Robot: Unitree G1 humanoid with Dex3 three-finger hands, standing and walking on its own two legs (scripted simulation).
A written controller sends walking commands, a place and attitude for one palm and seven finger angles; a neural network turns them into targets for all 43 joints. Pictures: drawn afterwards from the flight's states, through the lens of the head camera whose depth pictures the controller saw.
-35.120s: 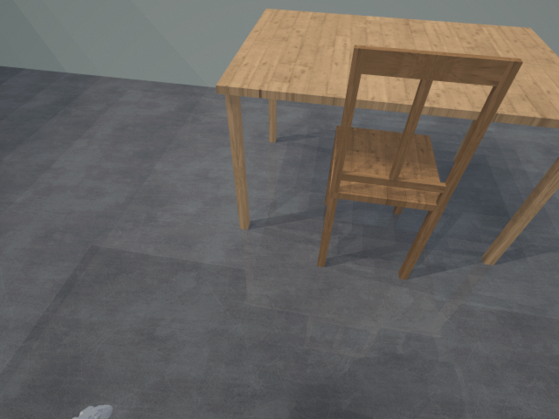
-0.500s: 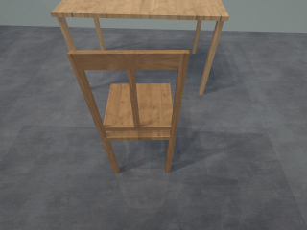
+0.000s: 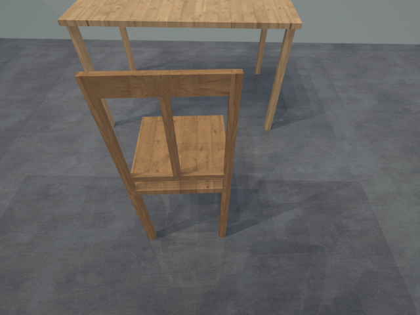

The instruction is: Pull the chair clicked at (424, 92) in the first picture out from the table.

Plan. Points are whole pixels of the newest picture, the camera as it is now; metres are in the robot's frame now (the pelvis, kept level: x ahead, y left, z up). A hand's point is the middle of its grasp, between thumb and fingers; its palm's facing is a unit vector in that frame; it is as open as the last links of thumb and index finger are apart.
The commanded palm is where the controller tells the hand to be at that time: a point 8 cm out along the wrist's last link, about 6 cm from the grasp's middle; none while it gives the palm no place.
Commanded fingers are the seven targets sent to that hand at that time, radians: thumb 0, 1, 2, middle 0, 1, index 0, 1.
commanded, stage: look to check the result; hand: left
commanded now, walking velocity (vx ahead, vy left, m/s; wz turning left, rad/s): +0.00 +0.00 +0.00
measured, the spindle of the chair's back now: (171, 141) +0.58 +0.15 -0.07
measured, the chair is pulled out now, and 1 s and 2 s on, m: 0.66 0.66 0.66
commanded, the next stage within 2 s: stand and wait in 0.78 s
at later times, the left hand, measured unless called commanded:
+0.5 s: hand out of the picture +0.00 +0.15 -0.17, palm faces +0.04 -0.99 -0.16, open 7.4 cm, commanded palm none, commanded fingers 0.00 0.90 0.90 -0.20 -0.30 -0.20 -0.30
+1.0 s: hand out of the picture -0.01 +0.16 -0.17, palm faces +0.05 -0.99 -0.16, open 7.4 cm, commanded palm none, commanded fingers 0.00 0.90 0.90 -0.20 -0.30 -0.20 -0.30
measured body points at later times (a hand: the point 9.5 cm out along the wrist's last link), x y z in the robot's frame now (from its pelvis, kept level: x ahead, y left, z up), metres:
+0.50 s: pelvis +0.00 -0.01 +0.00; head +0.03 -0.01 +0.45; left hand +0.00 +0.20 -0.16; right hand -0.01 -0.21 -0.16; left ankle +0.03 +0.13 -0.74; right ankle +0.00 -0.08 -0.74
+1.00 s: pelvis +0.00 +0.00 +0.00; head +0.03 -0.01 +0.45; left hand -0.01 +0.21 -0.16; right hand -0.02 -0.20 -0.16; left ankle +0.03 +0.13 -0.74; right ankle +0.00 -0.08 -0.74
